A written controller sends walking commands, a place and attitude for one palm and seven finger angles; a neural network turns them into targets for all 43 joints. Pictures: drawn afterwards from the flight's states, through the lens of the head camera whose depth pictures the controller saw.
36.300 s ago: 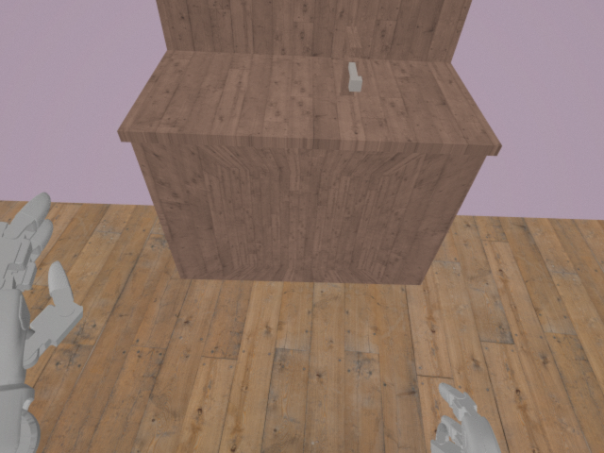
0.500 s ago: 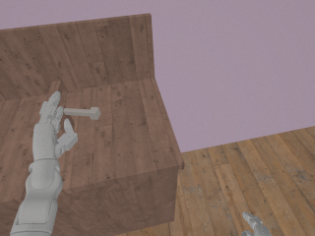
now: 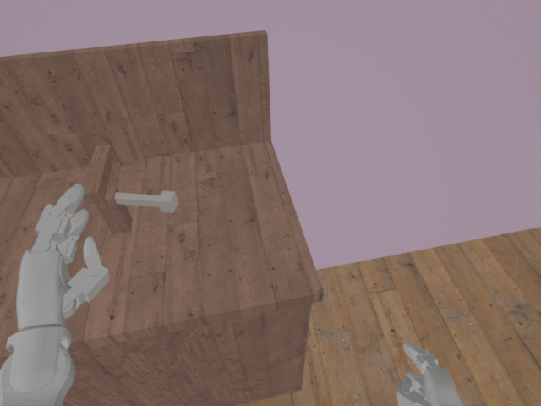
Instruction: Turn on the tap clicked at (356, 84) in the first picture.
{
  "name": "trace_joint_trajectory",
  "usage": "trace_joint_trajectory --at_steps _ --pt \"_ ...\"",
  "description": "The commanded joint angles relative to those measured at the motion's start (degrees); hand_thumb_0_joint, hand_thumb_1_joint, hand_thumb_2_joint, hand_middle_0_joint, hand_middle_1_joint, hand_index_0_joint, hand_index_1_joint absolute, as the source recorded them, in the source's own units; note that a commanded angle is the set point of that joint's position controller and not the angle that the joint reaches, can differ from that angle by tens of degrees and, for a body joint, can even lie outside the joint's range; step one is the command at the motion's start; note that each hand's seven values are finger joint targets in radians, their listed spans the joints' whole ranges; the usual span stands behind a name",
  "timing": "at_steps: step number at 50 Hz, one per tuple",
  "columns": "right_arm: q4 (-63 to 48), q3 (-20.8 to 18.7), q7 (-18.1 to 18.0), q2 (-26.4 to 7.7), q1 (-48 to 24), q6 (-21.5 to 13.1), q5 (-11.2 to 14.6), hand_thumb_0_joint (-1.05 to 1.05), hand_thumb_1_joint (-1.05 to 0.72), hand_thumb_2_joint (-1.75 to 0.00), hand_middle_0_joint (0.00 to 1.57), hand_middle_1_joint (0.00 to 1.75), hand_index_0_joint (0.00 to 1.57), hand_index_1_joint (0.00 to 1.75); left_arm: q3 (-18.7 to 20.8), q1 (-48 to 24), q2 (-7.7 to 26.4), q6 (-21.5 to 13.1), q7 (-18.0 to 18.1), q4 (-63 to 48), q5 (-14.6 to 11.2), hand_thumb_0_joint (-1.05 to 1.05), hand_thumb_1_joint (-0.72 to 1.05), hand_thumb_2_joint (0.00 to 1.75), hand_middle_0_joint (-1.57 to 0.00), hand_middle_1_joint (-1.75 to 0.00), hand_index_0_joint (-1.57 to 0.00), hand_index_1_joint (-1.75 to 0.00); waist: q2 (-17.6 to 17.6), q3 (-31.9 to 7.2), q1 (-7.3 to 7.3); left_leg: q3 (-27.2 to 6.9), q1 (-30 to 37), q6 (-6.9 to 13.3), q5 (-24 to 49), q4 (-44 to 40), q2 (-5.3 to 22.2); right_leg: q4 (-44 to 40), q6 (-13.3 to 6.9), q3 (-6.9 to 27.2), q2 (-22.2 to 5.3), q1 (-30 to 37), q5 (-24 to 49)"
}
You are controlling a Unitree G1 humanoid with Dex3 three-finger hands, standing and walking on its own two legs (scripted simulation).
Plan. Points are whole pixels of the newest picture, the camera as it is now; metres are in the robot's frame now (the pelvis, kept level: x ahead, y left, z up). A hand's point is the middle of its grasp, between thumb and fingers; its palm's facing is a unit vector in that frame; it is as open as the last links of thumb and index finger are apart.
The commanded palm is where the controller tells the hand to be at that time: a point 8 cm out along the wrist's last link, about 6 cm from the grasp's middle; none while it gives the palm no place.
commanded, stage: draw the hand back beside the body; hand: left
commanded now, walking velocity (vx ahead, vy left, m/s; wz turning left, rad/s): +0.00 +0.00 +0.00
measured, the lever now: (168, 201) +0.43 +0.25 +0.06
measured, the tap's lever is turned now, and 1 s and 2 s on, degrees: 71 71 71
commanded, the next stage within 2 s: step back with the hand held close in 0.44 s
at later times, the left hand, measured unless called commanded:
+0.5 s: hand (91, 288) +0.20 +0.24 +0.15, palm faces +0.42 -0.84 -0.34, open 7.4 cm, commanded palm +0.16 +0.28 +0.17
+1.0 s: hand (67, 320) +0.16 +0.25 +0.14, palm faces +0.35 -0.82 -0.46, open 7.4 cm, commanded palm +0.11 +0.29 +0.17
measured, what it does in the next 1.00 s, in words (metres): stands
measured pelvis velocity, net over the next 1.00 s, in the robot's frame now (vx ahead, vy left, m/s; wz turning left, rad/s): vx -0.05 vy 0.01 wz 0.00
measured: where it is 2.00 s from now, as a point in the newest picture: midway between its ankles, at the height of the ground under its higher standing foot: outside the picture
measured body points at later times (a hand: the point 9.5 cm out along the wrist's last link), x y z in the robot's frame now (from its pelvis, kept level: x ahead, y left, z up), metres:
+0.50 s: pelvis +0.00 +0.00 +0.00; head -0.01 -0.03 +0.45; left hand +0.17 +0.28 +0.17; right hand +0.19 -0.22 -0.09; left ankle -0.01 +0.12 -0.74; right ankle +0.00 -0.11 -0.74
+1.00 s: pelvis -0.05 +0.01 -0.01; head -0.02 -0.01 +0.44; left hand +0.13 +0.29 +0.17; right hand +0.13 -0.23 -0.10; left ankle -0.01 +0.12 -0.74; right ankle +0.00 -0.11 -0.74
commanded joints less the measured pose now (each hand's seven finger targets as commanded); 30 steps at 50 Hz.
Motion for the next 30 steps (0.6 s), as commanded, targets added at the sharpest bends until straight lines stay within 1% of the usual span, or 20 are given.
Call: trace_joint_trajectory --at_steps 1,3,5,6,8,9,10,12,13,15,18,20,21,23,24,25,27,28,29,30 --pt "-9.7 -2.1 -0.4 -5.8 -7.2 -3.4 0.1 0.00 -0.90 -0.90 0.20 0.30 0.20 0.30 6.8 -4.5 10.1 -4.0 0.6 -15.4 0.0 0.00 0.90 0.90 -0.20 -0.30 -0.20 -0.30 -0.7 -6.4 -0.68 -1.8 -1.5 0.7 13.0 -2.7 0.9 -2.2 -1.2 1.8 -0.6 1.0 9.7" --pt "-9.9 -2.3 -0.4 -5.7 -7.2 -3.3 0.1 0.00 -0.90 -0.90 0.20 0.30 0.20 0.30 7.7 -2.7 10.6 -4.0 0.6 -16.8 -0.1 0.00 0.90 0.90 -0.20 -0.30 -0.20 -0.30 -0.7 -7.1 -0.45 -1.8 -1.7 0.7 13.2 -2.4 1.1 -1.9 -1.2 1.8 -0.6 1.5 9.9" --pt "-9.9 -2.2 -0.5 -5.8 -7.2 -3.5 0.0 0.00 -0.90 -0.90 0.20 0.30 0.20 0.30 8.9 -0.8 11.6 -3.9 0.7 -18.1 0.0 0.00 0.90 0.90 -0.20 -0.30 -0.20 -0.30 1.3 -6.4 -0.28 -1.9 -2.1 0.6 13.5 -2.2 0.9 -2.0 -1.3 1.9 -0.7 1.4 10.2" --pt "-9.9 -2.2 -0.4 -5.5 -7.1 -3.4 0.1 0.00 -0.90 -0.90 0.20 0.30 0.20 0.30 8.2 0.2 10.5 -3.8 0.6 -17.9 0.0 0.00 0.90 0.90 -0.20 -0.30 -0.20 -0.30 0.7 -5.9 -0.44 -1.9 -2.4 0.5 13.3 -2.0 1.1 -1.8 -1.2 1.7 -0.7 0.8 9.9" --pt "-10.3 -2.4 -0.4 -5.7 -7.1 -3.5 0.2 0.00 -0.90 -0.90 0.20 0.30 0.20 0.30 8.9 2.0 10.9 -3.9 0.6 -19.2 -0.2 0.00 0.90 0.90 -0.20 -0.30 -0.20 -0.30 -1.2 -6.5 -0.24 -1.9 -2.5 0.7 13.3 -1.5 1.2 -1.6 -1.1 1.7 -0.8 0.7 10.2" --pt "-10.3 -2.4 -0.5 -5.7 -7.1 -3.6 0.2 0.00 -0.90 -0.90 0.20 0.30 0.20 0.30 8.4 1.1 10.7 -3.9 0.6 -19.8 -0.1 0.00 0.90 0.90 -0.20 -0.30 -0.20 -0.30 -0.7 -6.8 -0.47 -1.7 -2.1 0.8 13.5 -1.4 1.2 -1.4 -1.0 1.7 -0.8 0.5 10.3" --pt "-10.0 -2.3 -0.6 -5.7 -7.1 -3.6 0.1 0.00 -0.90 -0.90 0.20 0.30 0.20 0.30 8.4 0.5 10.6 -3.7 0.6 -19.4 0.0 0.00 0.90 0.90 -0.20 -0.30 -0.20 -0.30 0.5 -5.2 -0.68 -2.0 -2.7 0.7 12.9 -1.6 1.1 -1.6 -1.1 1.7 -0.8 -0.2 9.5" --pt "-9.9 -2.2 -0.8 -5.7 -6.9 -3.7 0.2 0.00 -0.90 -0.90 0.20 0.30 0.20 0.30 8.0 0.1 10.1 -3.6 0.8 -18.1 0.0 0.00 0.90 0.90 -0.20 -0.30 -0.20 -0.30 -1.3 -5.1 -0.76 -2.0 -2.7 0.9 12.4 -1.4 1.1 -1.4 -1.0 1.5 -0.8 -0.7 9.2" --pt "-9.9 -2.3 -0.8 -5.8 -7.0 -3.7 0.2 0.00 -0.90 -0.90 0.20 0.30 0.20 0.30 8.1 -0.6 10.5 -3.6 0.8 -18.2 0.0 0.00 0.90 0.90 -0.20 -0.30 -0.20 -0.30 -1.5 -5.8 -0.75 -2.0 -2.5 1.0 11.6 -1.3 1.1 -1.4 -1.0 1.6 -0.9 -0.7 8.5" --pt "-9.8 -2.2 -1.1 -5.8 -7.3 -3.9 0.2 0.00 -0.90 -0.90 0.20 0.30 0.20 0.30 8.3 -1.6 11.0 -3.7 0.9 -19.0 0.1 0.00 0.90 0.90 -0.20 -0.30 -0.20 -0.30 -0.1 -5.5 -0.82 -2.2 -2.5 0.9 10.7 -1.5 0.8 -1.6 -1.1 1.7 -0.9 -0.8 7.6" --pt "-9.9 -2.3 -1.1 -5.6 -7.3 -4.0 0.2 0.00 -0.90 -0.90 0.20 0.30 0.20 0.30 8.2 -0.1 10.6 -3.7 1.0 -18.2 0.0 0.00 0.90 0.90 -0.20 -0.30 -0.20 -0.30 -1.2 -6.4 -0.50 -2.1 -2.5 1.1 10.9 -1.2 0.8 -1.4 -1.0 1.6 -1.0 -0.4 8.1" --pt "-9.8 -2.1 -1.1 -5.7 -7.6 -4.1 0.2 0.00 -0.90 -0.90 0.20 0.30 0.20 0.30 8.7 -0.5 11.2 -3.7 1.1 -18.7 0.1 0.00 0.90 0.90 -0.20 -0.30 -0.20 -0.30 0.6 -5.9 -0.47 -2.3 -2.8 0.9 10.4 -1.5 0.6 -1.5 -1.1 1.7 -1.0 -0.2 7.5" --pt "-9.7 -2.1 -1.1 -5.5 -7.3 -4.1 0.1 0.00 -0.90 -0.90 0.20 0.30 0.20 0.30 8.5 0.2 10.8 -3.8 1.1 -18.2 0.2 0.00 0.90 0.90 -0.20 -0.30 -0.20 -0.30 0.1 -5.6 -0.45 -2.1 -3.1 1.0 10.4 -1.4 0.7 -1.4 -1.1 1.6 -1.0 -0.4 7.7" --pt "-9.8 -2.2 -1.1 -5.5 -7.5 -4.0 0.1 0.00 -0.90 -0.90 0.20 0.30 0.20 0.30 8.7 0.9 10.9 -3.8 1.0 -17.3 -0.2 0.00 0.90 0.90 -0.20 -0.30 -0.20 -0.30 -2.8 -5.7 -0.33 -1.9 -3.1 1.3 10.2 -1.2 0.8 -1.6 -0.9 1.7 -1.1 -0.4 8.0" --pt "-10.0 -2.3 -1.1 -5.6 -7.4 -4.1 0.2 0.00 -0.90 -0.90 0.20 0.30 0.20 0.30 8.8 0.5 11.0 -4.0 0.9 -18.2 -0.1 0.00 0.90 0.90 -0.20 -0.30 -0.20 -0.30 -2.3 -6.3 -0.36 -1.9 -3.1 1.2 10.4 -1.1 0.8 -1.4 -0.9 1.7 -1.1 0.0 8.3" --pt "-9.8 -2.3 -1.2 -5.6 -7.7 -4.0 0.2 0.00 -0.90 -0.90 0.20 0.30 0.20 0.30 9.7 0.5 12.0 -4.0 1.0 -18.1 -0.1 0.00 0.90 0.90 -0.20 -0.30 -0.20 -0.30 -1.0 -5.5 -0.30 -1.8 -3.3 1.2 10.0 -1.1 0.6 -1.8 -1.0 1.9 -1.2 -0.4 7.9" --pt "-9.9 -2.2 -1.0 -5.4 -7.5 -4.1 0.3 0.00 -0.90 -0.90 0.20 0.30 0.20 0.30 9.0 0.8 11.1 -4.2 0.9 -17.9 0.0 0.00 0.90 0.90 -0.20 -0.30 -0.20 -0.30 0.0 -5.6 -0.26 -1.9 -3.4 1.1 10.0 -1.1 0.7 -1.5 -1.0 1.8 -1.2 -0.4 7.7" --pt "-10.2 -2.2 -1.0 -5.5 -7.7 -4.3 0.3 0.00 -0.90 -0.90 0.20 0.30 0.20 0.30 8.8 -3.9 12.0 -4.6 1.1 -22.0 0.1 0.00 0.90 0.90 -0.20 -0.30 -0.20 -0.30 1.9 -7.5 -0.53 -1.9 -2.5 1.0 9.7 -1.1 0.5 -1.5 -1.0 1.9 -1.3 0.1 7.3" --pt "-12.4 -1.7 -1.4 -6.0 -7.1 -3.7 0.8 0.00 -0.90 -0.90 0.20 0.30 0.20 0.30 17.8 -10.2 20.2 -6.3 1.4 -24.7 -0.7 0.00 0.90 0.90 -0.20 -0.30 -0.20 -0.30 1.2 -1.6 -1.20 -3.0 -6.2 2.2 8.2 0.8 2.6 -4.0 -0.7 7.8 -4.5 -5.7 12.0" --pt "-11.1 -1.5 -1.7 -5.5 -7.4 -3.1 0.6 0.00 -0.90 -0.90 0.20 0.30 0.20 0.30 17.3 -10.0 19.9 -6.9 1.0 -22.5 -0.3 0.00 0.90 0.90 -0.20 -0.30 -0.20 -0.30 1.2 -1.9 -1.53 -3.9 -6.4 1.9 6.8 1.4 2.4 -4.1 -1.1 8.5 -6.1 -6.0 12.8"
